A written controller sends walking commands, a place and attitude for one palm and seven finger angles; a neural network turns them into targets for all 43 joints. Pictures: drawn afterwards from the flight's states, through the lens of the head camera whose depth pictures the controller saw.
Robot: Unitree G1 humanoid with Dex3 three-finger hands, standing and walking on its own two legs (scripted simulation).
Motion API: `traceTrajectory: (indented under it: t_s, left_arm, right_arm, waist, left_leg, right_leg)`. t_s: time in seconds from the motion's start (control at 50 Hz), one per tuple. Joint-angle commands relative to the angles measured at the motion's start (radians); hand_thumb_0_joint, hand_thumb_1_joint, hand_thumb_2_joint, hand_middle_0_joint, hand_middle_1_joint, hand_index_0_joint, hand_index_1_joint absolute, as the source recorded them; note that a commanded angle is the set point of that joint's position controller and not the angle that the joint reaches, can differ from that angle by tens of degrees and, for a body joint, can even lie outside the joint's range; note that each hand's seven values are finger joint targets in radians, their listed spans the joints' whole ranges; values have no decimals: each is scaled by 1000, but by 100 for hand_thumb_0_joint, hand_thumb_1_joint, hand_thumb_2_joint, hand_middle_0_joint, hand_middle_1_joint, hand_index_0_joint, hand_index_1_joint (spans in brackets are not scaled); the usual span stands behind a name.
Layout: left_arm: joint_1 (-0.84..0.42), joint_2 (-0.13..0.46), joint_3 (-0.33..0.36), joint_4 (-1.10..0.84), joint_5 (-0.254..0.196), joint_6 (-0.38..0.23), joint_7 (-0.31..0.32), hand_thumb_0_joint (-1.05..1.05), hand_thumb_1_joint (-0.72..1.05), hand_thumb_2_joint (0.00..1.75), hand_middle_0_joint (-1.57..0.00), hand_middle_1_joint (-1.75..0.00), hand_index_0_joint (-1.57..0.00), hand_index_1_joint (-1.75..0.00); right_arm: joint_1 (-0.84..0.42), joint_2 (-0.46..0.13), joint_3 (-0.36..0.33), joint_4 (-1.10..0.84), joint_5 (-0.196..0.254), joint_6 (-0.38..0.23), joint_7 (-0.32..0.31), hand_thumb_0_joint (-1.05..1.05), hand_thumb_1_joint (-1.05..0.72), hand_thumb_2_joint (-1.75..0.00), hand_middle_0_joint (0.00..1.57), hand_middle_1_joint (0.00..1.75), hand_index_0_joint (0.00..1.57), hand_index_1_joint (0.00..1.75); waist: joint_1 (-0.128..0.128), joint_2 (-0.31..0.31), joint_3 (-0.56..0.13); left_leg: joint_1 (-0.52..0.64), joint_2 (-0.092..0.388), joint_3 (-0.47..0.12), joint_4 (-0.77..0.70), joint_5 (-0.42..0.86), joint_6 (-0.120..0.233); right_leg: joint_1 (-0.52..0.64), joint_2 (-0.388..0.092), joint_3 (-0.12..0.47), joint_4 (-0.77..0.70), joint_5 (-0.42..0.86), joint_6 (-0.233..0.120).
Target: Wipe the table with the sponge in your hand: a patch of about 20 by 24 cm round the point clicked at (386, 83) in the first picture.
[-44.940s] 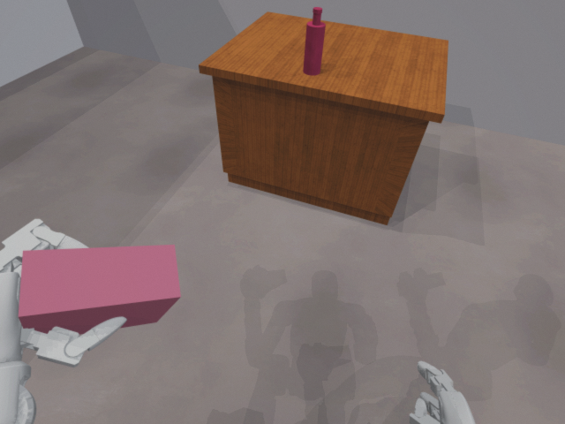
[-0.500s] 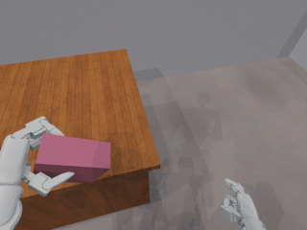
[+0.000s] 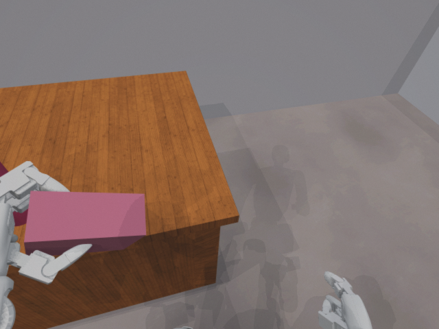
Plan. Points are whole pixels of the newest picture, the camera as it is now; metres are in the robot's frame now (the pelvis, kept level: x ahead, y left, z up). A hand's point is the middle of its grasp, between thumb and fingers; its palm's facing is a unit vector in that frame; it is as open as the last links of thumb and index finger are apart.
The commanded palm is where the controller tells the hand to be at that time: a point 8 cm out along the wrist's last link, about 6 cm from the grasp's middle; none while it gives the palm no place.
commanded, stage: step back with the hand held close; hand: left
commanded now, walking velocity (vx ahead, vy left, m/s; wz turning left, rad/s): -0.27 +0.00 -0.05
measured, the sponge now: (102, 225) +0.23 +0.19 +0.13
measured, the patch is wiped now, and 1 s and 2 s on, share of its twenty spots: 1.00 1.00 1.00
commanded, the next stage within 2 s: stop stepping back and stand still in 0.70 s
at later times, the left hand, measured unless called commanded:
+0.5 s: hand out of the picture +0.10 +0.24 +0.18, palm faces +0.45 -0.79 -0.42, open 9.8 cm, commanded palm +0.06 +0.27 +0.19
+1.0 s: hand out of the picture +0.00 +0.18 +0.18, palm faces +0.18 -0.87 -0.46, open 9.8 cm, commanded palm -0.04 +0.24 +0.19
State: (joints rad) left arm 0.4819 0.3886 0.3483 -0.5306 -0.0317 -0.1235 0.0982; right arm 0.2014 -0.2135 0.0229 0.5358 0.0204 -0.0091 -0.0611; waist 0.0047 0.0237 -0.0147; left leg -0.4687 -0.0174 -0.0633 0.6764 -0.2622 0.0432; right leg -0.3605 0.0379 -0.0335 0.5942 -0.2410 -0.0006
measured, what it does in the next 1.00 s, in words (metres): walks backwards: right foot, then left foot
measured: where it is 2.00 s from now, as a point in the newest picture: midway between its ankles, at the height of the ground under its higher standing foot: outside the picture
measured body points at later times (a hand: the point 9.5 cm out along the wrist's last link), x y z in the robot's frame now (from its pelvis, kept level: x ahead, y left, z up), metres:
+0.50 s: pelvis -0.09 -0.01 -0.01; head -0.07 +0.00 +0.44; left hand +0.07 +0.28 +0.20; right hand +0.11 -0.22 -0.09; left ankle +0.09 +0.11 -0.72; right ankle -0.18 -0.12 -0.72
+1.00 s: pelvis -0.22 -0.03 +0.02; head -0.20 +0.00 +0.47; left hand -0.02 +0.23 +0.20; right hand -0.08 -0.29 -0.05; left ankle -0.14 +0.06 -0.72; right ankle -0.21 -0.16 -0.69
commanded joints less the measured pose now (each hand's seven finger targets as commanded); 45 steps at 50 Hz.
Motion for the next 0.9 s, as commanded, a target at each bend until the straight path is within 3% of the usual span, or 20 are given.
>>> traceTrajectory:
  t_s: [0.0,0.06,0.14,0.2,0.24,0.26,0.32,0.42,0.46,0.48,0.5,0.52,0.54,0.62,0.66,0.68,0.7,0.74,0.8,0.88]
  left_arm:
    - [-53,157,107,-244,-18,-87,17,0,10,130,-120,-160,-120,-160]
    - [-61,138,71,-223,-37,-82,30,0,10,130,-120,-160,-120,-160]
    - [-113,178,86,-210,-33,-80,50,0,10,130,-120,-160,-120,-160]
    - [-123,173,91,-241,-28,-88,54,0,10,130,-120,-160,-120,-160]
    - [-117,191,135,-277,-8,-96,57,0,10,130,-120,-160,-120,-160]
    - [-116,171,134,-287,9,-95,51,0,10,130,-120,-160,-120,-160]
    - [-118,171,146,-315,6,-99,39,0,10,130,-120,-160,-120,-160]
    - [22,117,116,-257,-49,-89,34,0,10,130,-120,-160,-120,-160]
    - [-11,114,101,-253,-49,-112,24,0,10,130,-120,-160,-120,-160]
    - [-54,132,92,-258,-32,-131,21,0,10,130,-120,-160,-120,-160]
    - [-117,164,75,-261,-20,-147,26,0,10,130,-120,-160,-120,-160]
    - [-173,187,72,-236,-16,-161,30,0,10,130,-120,-160,-120,-160]
    - [-179,214,82,-242,-19,-143,28,0,10,130,-120,-160,-120,-160]
    - [-211,156,76,-99,-29,-102,20,0,10,130,-120,-160,-120,-160]
    - [-206,143,54,-101,-49,-90,25,0,10,130,-120,-160,-120,-160]
    - [-195,138,45,-164,-54,-83,23,0,10,130,-120,-160,-120,-160]
    - [-178,136,44,-202,-43,-78,24,0,10,130,-120,-160,-120,-160]
    - [-46,110,58,-147,-38,-78,22,0,10,130,-120,-160,-120,-160]
    - [69,148,113,-349,-43,-53,18,0,10,130,-120,-160,-120,-160]
    - [131,193,149,-432,-48,-42,36,0,10,130,-120,-160,-120,-160]
  right_arm:
    - [-100,-146,-68,-150,-1,-66,0,0,-90,-90,20,30,20,30]
    - [-94,-125,-59,-120,-6,-61,-2,0,-90,-90,20,30,20,30]
    - [-99,-131,-61,-106,-6,-54,-8,0,-90,-90,20,30,20,30]
    - [-120,-143,-63,-129,-1,-57,-12,0,-90,-90,20,30,20,30]
    - [-142,-174,-72,-145,-4,-73,-16,0,-90,-90,20,30,20,30]
    - [-135,-153,-74,-144,-16,-82,-11,0,-90,-90,20,30,20,30]
    - [-109,-140,-103,-117,-19,-100,19,0,-90,-90,20,30,20,30]
    - [-114,-96,-72,-88,-11,-114,32,0,-90,-90,20,30,20,30]
    - [-107,-76,-65,-63,-14,-119,27,0,-90,-90,20,30,20,30]
    - [-91,-62,-65,-42,-12,-115,26,0,-90,-90,20,30,20,30]
    - [-94,-52,-61,-32,1,-108,18,0,-90,-90,20,30,20,30]
    - [-124,-69,-60,-43,8,-104,11,0,-90,-90,20,30,20,30]
    - [-159,-89,-85,-75,23,-101,6,0,-90,-90,20,30,20,30]
    - [-195,-57,-19,-69,-4,-53,-20,0,-90,-90,20,30,20,30]
    - [-184,-89,-29,-68,13,-43,-24,0,-90,-90,20,30,20,30]
    - [-160,-117,-49,-87,16,-47,-11,0,-90,-90,20,30,20,30]
    - [-130,-122,-65,-94,11,-52,12,0,-90,-90,20,30,20,30]
    - [-99,-141,-91,-99,24,-68,41,0,-90,-90,20,30,20,30]
    - [-93,-121,-94,-123,19,-86,65,0,-90,-90,20,30,20,30]
    - [-119,-115,-78,-149,32,-106,51,0,-90,-90,20,30,20,30]
  waist:
    - [-3,3,-100]
    - [-22,-68,-90]
    - [-31,-54,-76]
    - [-23,50,-67]
    - [-12,302,-77]
    - [-5,337,-110]
    - [12,217,-143]
    - [18,253,-168]
    - [18,172,-187]
    - [8,-26,-177]
    - [-5,-289,-146]
    - [0,-345,-116]
    - [12,-471,-119]
    - [-17,-52,-66]
    - [-23,46,-138]
    - [-14,97,-150]
    - [-4,148,-178]
    - [-3,75,-163]
    - [6,191,-237]
    - [-12,211,-136]
  left_leg:
    - [-144,90,-118,-177,-364,36]
    - [80,64,-65,-23,-205,-13]
    - [122,65,-49,12,-166,-23]
    - [23,115,-134,-180,-287,9]
    - [-229,248,-317,-455,-548,80]
    - [-326,315,-363,-549,-576,115]
    - [-149,304,-245,-475,-398,96]
    - [118,244,-95,-418,-231,-8]
    - [248,204,-29,-251,-80,-42]
    - [346,123,65,10,-8,-74]
    - [254,33,136,263,-112,-95]
    - [50,-9,140,435,-228,-93]
    - [-37,-37,65,504,-239,-80]
    - [33,-22,121,9,-120,-56]
    - [256,43,112,-316,384,-35]
    - [452,234,-71,-308,803,28]
    - [498,363,-171,-264,967,75]
    - [534,390,-124,-294,892,86]
    - [479,289,-46,-306,767,25]
    - [200,275,-81,-460,-87,41]
  right_leg:
    - [141,-89,149,-104,-60,-36]
    - [-118,-190,218,-228,-146,-81]
    - [-188,-218,208,-242,-128,-82]
    - [-124,-107,108,-121,-176,-32]
    - [114,30,36,200,-144,15]
    - [219,64,34,427,-142,31]
    - [103,60,45,524,-217,25]
    - [71,42,27,31,-291,-23]
    - [52,-12,63,-277,-128,-37]
    - [-48,-126,168,-438,40,-57]
    - [-82,-267,320,-439,363,-84]
    - [37,-302,306,-333,831,-54]
    - [70,-273,295,-260,1024,7]
    - [241,-227,188,-56,1142,-89]
    - [204,-136,134,103,918,-16]
    - [-34,-49,103,219,290,17]
    - [-164,-8,154,354,-228,11]
    - [-284,4,162,481,-317,3]
    - [-192,-26,86,384,-207,26]
    - [-57,-46,27,292,-137,29]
